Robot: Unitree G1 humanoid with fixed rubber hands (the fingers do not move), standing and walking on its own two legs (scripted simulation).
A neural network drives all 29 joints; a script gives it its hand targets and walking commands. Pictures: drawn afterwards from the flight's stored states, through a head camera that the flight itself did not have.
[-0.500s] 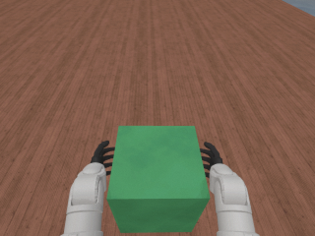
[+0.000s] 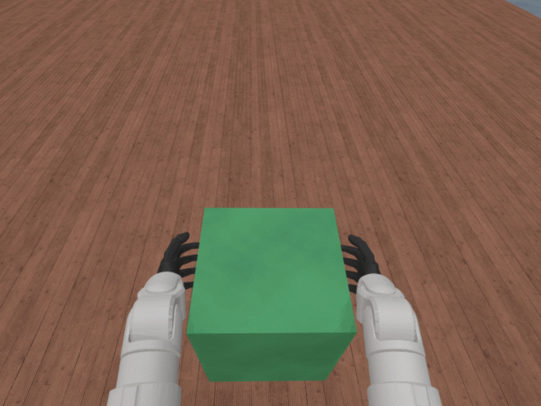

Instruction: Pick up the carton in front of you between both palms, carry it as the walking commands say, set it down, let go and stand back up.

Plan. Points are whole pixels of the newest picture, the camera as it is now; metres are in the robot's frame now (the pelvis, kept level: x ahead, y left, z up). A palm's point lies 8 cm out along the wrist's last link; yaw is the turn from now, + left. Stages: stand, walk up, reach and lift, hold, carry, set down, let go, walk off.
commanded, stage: carry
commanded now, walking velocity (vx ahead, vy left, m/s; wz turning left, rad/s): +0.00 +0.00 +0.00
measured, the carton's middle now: (268, 299) +0.30 +0.00 -0.04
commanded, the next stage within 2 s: hold in 0.14 s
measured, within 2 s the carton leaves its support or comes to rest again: neither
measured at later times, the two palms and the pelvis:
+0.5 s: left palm (179, 289) +0.27 +0.13 +0.05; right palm (386, 304) +0.25 -0.17 +0.05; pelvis -0.02 +0.00 +0.01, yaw -3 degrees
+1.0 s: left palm (191, 276) +0.32 +0.13 +0.01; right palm (376, 292) +0.29 -0.17 +0.01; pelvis -0.05 +0.02 -0.01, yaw -6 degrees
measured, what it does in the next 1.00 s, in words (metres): shifts its weight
